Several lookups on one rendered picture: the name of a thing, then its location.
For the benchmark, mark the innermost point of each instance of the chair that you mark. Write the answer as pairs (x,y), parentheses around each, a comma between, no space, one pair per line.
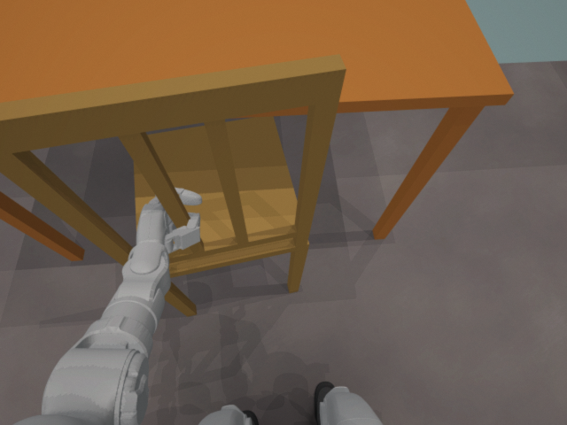
(249,208)

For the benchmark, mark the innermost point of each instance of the robot right foot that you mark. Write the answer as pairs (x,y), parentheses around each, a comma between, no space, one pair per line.
(322,389)

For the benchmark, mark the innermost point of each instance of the left robot forearm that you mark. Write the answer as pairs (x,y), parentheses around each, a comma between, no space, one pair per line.
(133,314)

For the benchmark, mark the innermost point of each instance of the robot left upper arm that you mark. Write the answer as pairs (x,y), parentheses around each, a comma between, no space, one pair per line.
(93,386)

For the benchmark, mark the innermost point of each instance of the table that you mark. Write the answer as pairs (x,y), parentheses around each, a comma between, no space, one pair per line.
(398,54)

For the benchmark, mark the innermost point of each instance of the robot right shin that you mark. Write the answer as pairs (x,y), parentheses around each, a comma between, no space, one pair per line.
(337,389)

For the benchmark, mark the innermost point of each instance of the left robot hand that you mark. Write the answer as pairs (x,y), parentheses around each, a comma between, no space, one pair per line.
(155,225)

